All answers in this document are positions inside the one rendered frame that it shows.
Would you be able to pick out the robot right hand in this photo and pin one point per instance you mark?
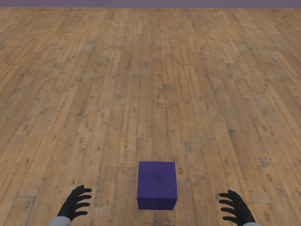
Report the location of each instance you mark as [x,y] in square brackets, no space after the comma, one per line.
[242,213]

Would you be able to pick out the carton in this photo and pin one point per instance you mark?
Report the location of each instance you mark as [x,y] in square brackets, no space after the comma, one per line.
[156,185]

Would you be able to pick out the robot left forearm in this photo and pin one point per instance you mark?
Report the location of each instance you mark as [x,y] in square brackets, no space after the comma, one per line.
[60,221]

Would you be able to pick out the robot left hand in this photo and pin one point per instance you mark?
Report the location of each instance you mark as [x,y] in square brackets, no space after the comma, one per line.
[71,204]

